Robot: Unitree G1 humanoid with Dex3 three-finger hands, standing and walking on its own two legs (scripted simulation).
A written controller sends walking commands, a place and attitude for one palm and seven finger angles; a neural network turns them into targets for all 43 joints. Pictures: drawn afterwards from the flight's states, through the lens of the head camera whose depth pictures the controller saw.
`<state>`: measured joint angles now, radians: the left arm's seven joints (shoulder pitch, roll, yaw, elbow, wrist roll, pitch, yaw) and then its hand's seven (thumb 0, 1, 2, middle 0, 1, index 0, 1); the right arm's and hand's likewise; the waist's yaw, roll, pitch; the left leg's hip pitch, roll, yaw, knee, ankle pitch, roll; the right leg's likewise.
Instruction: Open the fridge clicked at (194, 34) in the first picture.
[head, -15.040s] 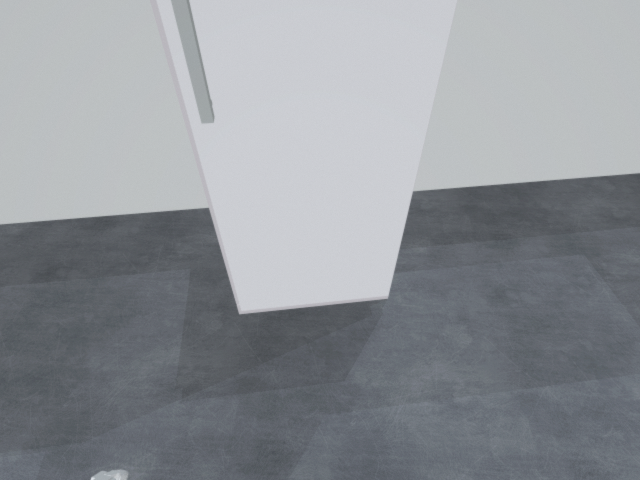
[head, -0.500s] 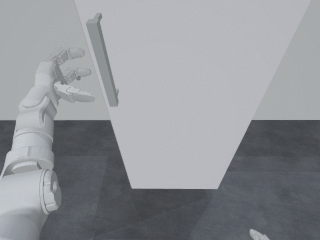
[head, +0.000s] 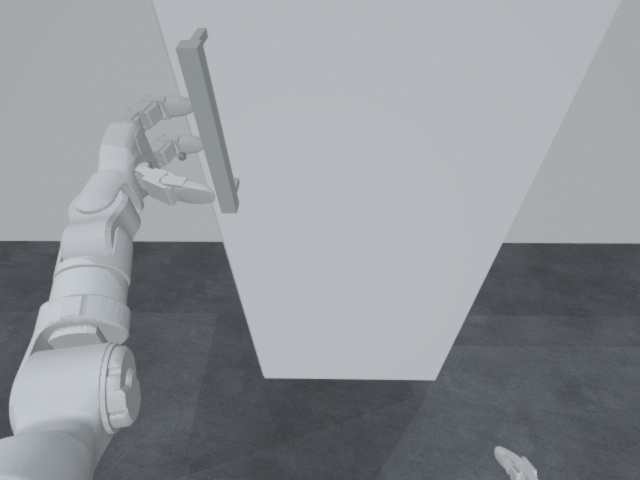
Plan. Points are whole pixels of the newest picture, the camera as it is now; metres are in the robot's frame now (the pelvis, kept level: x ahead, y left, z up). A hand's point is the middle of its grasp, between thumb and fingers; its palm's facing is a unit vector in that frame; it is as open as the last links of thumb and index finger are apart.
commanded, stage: feel for the door with the fingertips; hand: left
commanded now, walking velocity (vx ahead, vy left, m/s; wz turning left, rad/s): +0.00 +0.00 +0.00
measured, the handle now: (216, 130) +0.50 +0.15 +0.20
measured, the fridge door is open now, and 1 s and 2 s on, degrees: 0 0 0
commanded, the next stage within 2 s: slide the fingers in behind the handle in 0.58 s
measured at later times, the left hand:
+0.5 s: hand (187, 143) +0.46 +0.18 +0.21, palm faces +0.02 -1.00 +0.00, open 14.0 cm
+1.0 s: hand (189, 147) +0.46 +0.18 +0.21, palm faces +0.01 -1.00 +0.01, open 13.9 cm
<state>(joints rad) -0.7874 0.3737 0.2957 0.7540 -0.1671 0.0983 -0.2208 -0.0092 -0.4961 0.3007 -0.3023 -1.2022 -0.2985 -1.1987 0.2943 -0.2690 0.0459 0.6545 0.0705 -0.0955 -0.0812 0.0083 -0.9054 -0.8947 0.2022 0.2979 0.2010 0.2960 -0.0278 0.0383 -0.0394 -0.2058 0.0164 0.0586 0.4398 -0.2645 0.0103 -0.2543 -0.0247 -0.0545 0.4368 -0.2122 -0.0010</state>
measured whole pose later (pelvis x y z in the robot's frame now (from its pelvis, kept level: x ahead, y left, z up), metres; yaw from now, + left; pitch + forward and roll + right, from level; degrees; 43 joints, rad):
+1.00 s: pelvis +0.00 +0.00 +0.00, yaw +0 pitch +3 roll +0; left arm -0.88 0.40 0.32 0.91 -0.14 0.03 -0.21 -0.01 -0.50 0.30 -0.31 -1.21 -0.31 -1.21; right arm 0.35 -0.27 0.04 0.68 0.06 -0.10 -0.08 0.01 -0.91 -0.89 0.20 0.30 0.20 0.30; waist -0.05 0.04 -0.04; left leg -0.25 0.02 0.06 0.46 -0.27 0.01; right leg -0.29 -0.02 -0.05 0.44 -0.21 0.00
